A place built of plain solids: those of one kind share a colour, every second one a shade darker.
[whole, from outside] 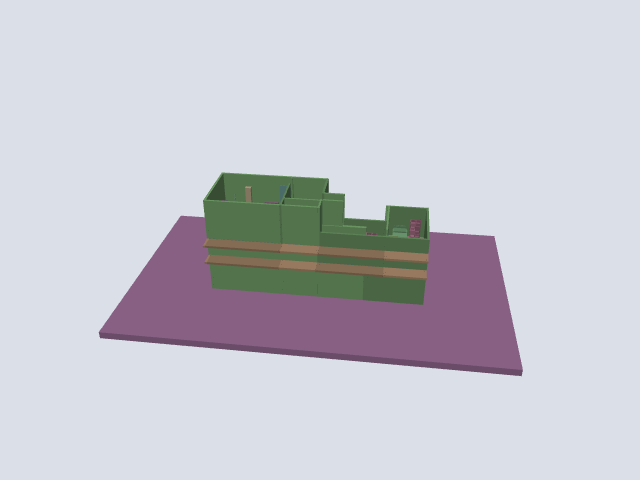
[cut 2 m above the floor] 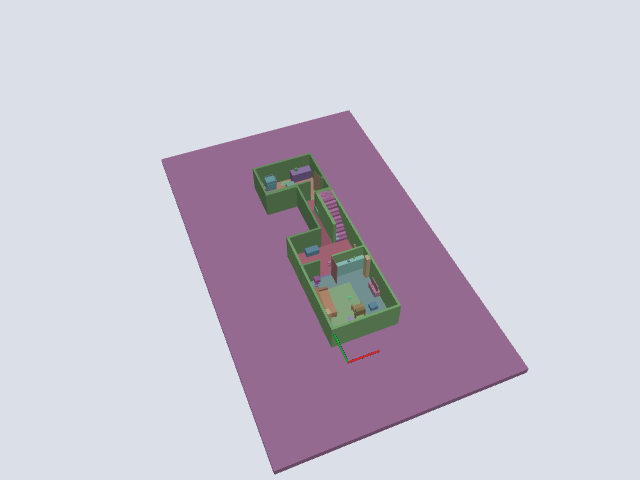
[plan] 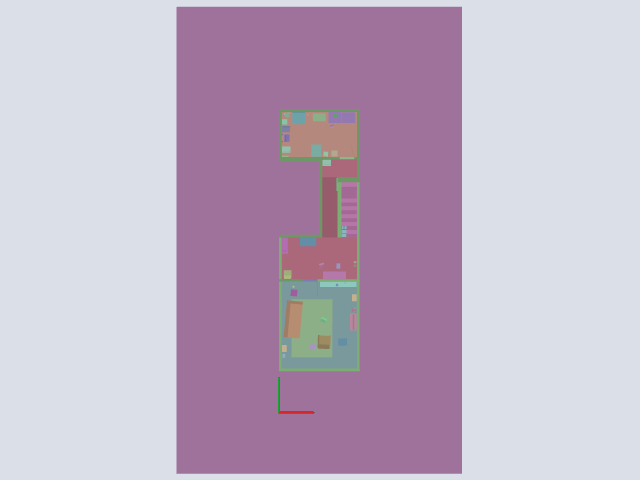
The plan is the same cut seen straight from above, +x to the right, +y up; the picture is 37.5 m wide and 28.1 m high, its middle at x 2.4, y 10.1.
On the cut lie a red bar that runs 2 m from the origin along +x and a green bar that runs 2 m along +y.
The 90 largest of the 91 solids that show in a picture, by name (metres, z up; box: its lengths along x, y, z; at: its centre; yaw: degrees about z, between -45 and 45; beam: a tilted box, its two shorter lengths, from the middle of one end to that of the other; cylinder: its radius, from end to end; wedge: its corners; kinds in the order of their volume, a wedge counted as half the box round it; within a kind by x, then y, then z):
{
 "under_1": {"box": [16.72, 27.34, 0.5], "at": [2.36, 10.09, -0.33]},
 "wall_1": {"box": [0.16, 5.09, 7.4], "at": [0.08, 5.12, 3.4]},
 "wall_2": {"box": [0.16, 2.45, 7.4], "at": [0.08, 9.03, 3.4]},
 "wall_3": {"box": [0.16, 2.64, 5.51], "at": [0.08, 16.28, 2.45]},
 "wall_4": {"box": [0.31, 0.13, 2.96], "at": [0.15, 7.74, 5.62]},
 "wall_5": {"box": [1.39, 0.13, 4.14], "at": [0.69, 7.74, 1.77]},
 "wall_6": {"box": [2.37, 0.16, 4.14], "at": [1.19, 10.33, 1.77]},
 "wall_7": {"box": [2.53, 0.16, 2.96], "at": [1.26, 10.33, 5.62]},
 "wall_8": {"box": [2.53, 0.16, 5.51], "at": [1.26, 14.75, 2.45]},
 "wall_9": {"box": [3.55, 0.13, 3.12], "at": [1.77, 14.89, 1.26]},
 "wall_10": {"box": [3.7, 0.13, 2.39], "at": [1.85, 14.89, 4.01]},
 "wall_11": {"box": [4.72, 0.16, 7.4], "at": [2.36, 2.5, 3.4]},
 "wall_12": {"box": [4.72, 0.16, 5.51], "at": [2.36, 17.68, 2.45]},
 "wall_13": {"box": [0.16, 1.42, 2.96], "at": [2.45, 11.12, 5.62]},
 "wall_14": {"box": [0.16, 4.42, 3.12], "at": [2.45, 12.46, 1.26]},
 "wall_15": {"box": [0.16, 2.84, 2.39], "at": [2.45, 13.25, 4.01]},
 "wall_16": {"box": [3.55, 0.13, 2.96], "at": [2.94, 7.74, 5.62]},
 "wall_17": {"box": [2.47, 0.13, 4.14], "at": [3.48, 7.74, 1.77]},
 "wall_18": {"box": [0.16, 1.42, 4.28], "at": [3.51, 11.12, 4.96]},
 "wall_19": {"box": [0.23, 3.23, 3.12], "at": [3.54, 11.86, 1.26]},
 "wall_20": {"box": [0.23, 1.65, 2.39], "at": [3.54, 12.65, 4.01]},
 "wall_21": {"box": [0.13, 2.45, 2.96], "at": [3.6, 9.03, 5.62]},
 "wall_22": {"box": [0.07, 1.42, 2.39], "at": [3.62, 11.12, 4.01]},
 "wall_23": {"box": [1.29, 0.13, 2.96], "at": [4.08, 10.31, 5.62]},
 "wall_24": {"box": [1.29, 0.3, 3.12], "at": [4.08, 13.63, 1.26]},
 "wall_25": {"box": [0.31, 0.13, 5.51], "at": [4.57, 14.89, 2.45]},
 "wall_26": {"box": [0.16, 5.09, 7.4], "at": [4.64, 5.12, 3.4]},
 "wall_27": {"box": [0.16, 2.42, 4.14], "at": [4.64, 9.01, 1.77]},
 "wall_28": {"box": [0.16, 2.45, 2.96], "at": [4.64, 9.03, 5.62]},
 "wall_29": {"box": [0.16, 3.26, 3.12], "at": [4.64, 11.85, 1.26]},
 "wall_30": {"box": [0.16, 4.42, 2.39], "at": [4.64, 12.62, 4.01]},
 "wall_31": {"box": [0.16, 1.05, 3.12], "at": [4.64, 14.3, 1.26]},
 "wall_32": {"box": [0.16, 2.64, 5.51], "at": [4.64, 16.28, 2.45]},
 "stair_1": {"box": [0.9, 3.25, 0.49], "at": [4.11, 11.85, -0.06]},
 "stair_2": {"box": [0.9, 3.02, 0.68], "at": [4.11, 11.97, 0.04]},
 "stair_3": {"box": [0.9, 2.79, 0.86], "at": [4.11, 12.08, 0.13]},
 "stair_4": {"box": [0.9, 2.56, 1.05], "at": [4.11, 12.2, 0.23]},
 "stair_5": {"box": [0.9, 2.33, 1.24], "at": [4.11, 12.31, 0.32]},
 "stair_6": {"box": [0.9, 2.1, 1.43], "at": [4.11, 12.43, 0.41]},
 "stair_7": {"box": [0.9, 1.87, 1.61], "at": [4.11, 12.54, 0.51]},
 "stair_8": {"box": [0.9, 1.64, 1.8], "at": [4.11, 12.66, 0.6]},
 "stair_9": {"box": [0.9, 1.41, 1.99], "at": [4.11, 12.77, 0.69]},
 "stair_10": {"box": [0.9, 1.18, 2.18], "at": [4.11, 12.89, 0.79]},
 "stair_11": {"box": [0.9, 0.95, 2.36], "at": [4.11, 13.0, 0.88]},
 "stair_12": {"box": [0.9, 0.25, 2.93], "at": [4.11, 13.35, 1.16]},
 "floor_common_hall_1": {"box": [4.4, 5.09, 0.5], "at": [2.36, 5.12, -0.25]},
 "floor_passage_1": {"box": [4.4, 2.45, 0.5], "at": [2.36, 9.03, -0.25]},
 "floor_passage_2": {"box": [0.9, 3.53, 0.5], "at": [2.98, 12.01, -0.25]},
 "floor_passage_3": {"box": [2.03, 1.05, 0.5], "at": [3.54, 14.3, -0.25]},
 "floor_kitchen_1": {"box": [4.4, 2.64, 0.5], "at": [2.36, 16.28, -0.25]},
 "upper_floor_next_1": {"box": [1.0, 5.09, 0.16], "at": [5.22, 5.12, 2.74]},
 "upper_floor_next_2": {"box": [1.0, 5.09, 0.16], "at": [5.22, 5.12, 4.06]},
 "upper_floor_next_3": {"box": [1.0, 2.42, 0.16], "at": [5.22, 9.01, 2.74]},
 "upper_floor_next_4": {"box": [1.0, 2.45, 0.16], "at": [5.22, 9.03, 4.06]},
 "upper_floor_next_5": {"box": [1.0, 4.42, 0.16], "at": [5.22, 12.62, 2.74]},
 "upper_floor_next_6": {"box": [1.0, 4.42, 0.16], "at": [5.22, 12.62, 4.06]},
 "upper_floor_next_7": {"box": [1.0, 2.64, 0.16], "at": [5.22, 16.28, 2.74]},
 "upper_floor_next_8": {"box": [1.0, 2.64, 0.16], "at": [5.22, 16.28, 4.06]},
 "child_bed_1": {"box": [0.55, 0.96, 0.2], "at": [0.47, 15.8, 3.4]},
 "child_bed_2": {"box": [2.06, 1.06, 0.4], "at": [1.17, 15.8, 3.2]},
 "sofa_1": {"box": [0.23, 2.16, 0.39], "at": [0.48, 5.48, 0.65], "yaw": -5.1},
 "sofa_2": {"box": [0.93, 2.16, 0.34], "at": [0.84, 5.45, 0.28], "yaw": -5.1},
 "counter_run_1": {"box": [0.76, 0.64, 0.038], "at": [3.27, 17.27, 0.9]},
 "counter_run_2": {"box": [0.76, 0.61, 0.78], "at": [3.27, 17.28, 0.49]},
 "counter_run_3": {"box": [0.82, 0.64, 0.038], "at": [4.06, 17.27, 0.9]},
 "counter_run_4": {"box": [0.82, 0.61, 0.78], "at": [4.06, 17.28, 0.49]},
 "bookcase_1": {"box": [2.14, 0.31, 1.15], "at": [3.47, 7.5, 0.57]},
 "fridge_flat_1": {"box": [0.6, 0.73, 1.66], "at": [2.18, 15.33, 0.83]},
 "billy_1": {"box": [0.28, 0.42, 2.02], "at": [0.31, 3.75, 1.01]},
 "billy_2": {"box": [0.28, 0.42, 2.02], "at": [0.31, 4.45, 5.15]},
 "billy_3": {"box": [0.28, 0.42, 2.02], "at": [4.41, 6.72, 1.01]},
 "rug_1": {"box": [2.4, 3.4, 0.08], "at": [1.92, 4.93, -0.03]},
 "rug_2": {"box": [0.75, 0.45, 0.08], "at": [2.36, 17.28, -0.03], "yaw": 0.1},
 "range_flat_1": {"box": [0.76, 0.65, 0.94], "at": [1.16, 17.26, 0.47]},
 "sideboard_1": {"box": [1.35, 0.45, 0.71], "at": [3.25, 8.04, 0.51]},
 "trunk_1": {"box": [0.95, 0.5, 0.42], "at": [1.7, 9.98, 0.21]},
 "trunk_2": {"box": [0.52, 0.43, 0.31], "at": [3.73, 4.12, 0.15], "yaw": 1.8},
 "tv_board_1": {"box": [0.4, 1.0, 0.48], "at": [4.35, 5.3, 0.24]},
 "tv_board_2": {"box": [0.09, 0.9, 0.52], "at": [4.36, 5.3, 0.78]},
 "armchair_frame_1": {"box": [0.62, 0.26, 0.41], "at": [2.63, 3.85, 0.61], "yaw": -1.9},
 "armchair_frame_2": {"box": [0.63, 0.74, 0.18], "at": [2.64, 4.13, 0.32], "yaw": -1.9},
 "recycling_tote_1": {"box": [0.5, 0.37, 0.29], "at": [0.42, 15.39, 0.14]},
 "recycling_tote_2": {"box": [0.5, 0.37, 0.29], "at": [2.79, 14.62, 0.14]},
 "leaf_front_door_1": {"box": [0.035, 0.86, 2.3], "at": [0.3, 7.24, 5.29], "yaw": -4.0},
 "leaf_kitchen_door_1": {"box": [0.035, 0.86, 2.3], "at": [4.28, 15.37, 1.15], "yaw": 15.0},
 "leaf_passage_door_1": {"box": [0.035, 0.86, 2.3], "at": [2.24, 7.24, 1.15], "yaw": 1.0},
 "floor_gap_passage_door_1": {"box": [0.86, 0.13, 0.5], "at": [1.82, 7.74, -0.25]},
 "recycling_crate_1": {"box": [0.48, 0.36, 0.28], "at": [0.41, 16.59, 0.14]},
 "table_lamp_1": {"box": [0.38, 0.39, 0.26], "at": [0.88, 7.0, 1.0], "yaw": -5.1},
 "hall_table_1": {"box": [0.32, 0.93, 0.1], "at": [0.35, 9.77, 0.73]}
}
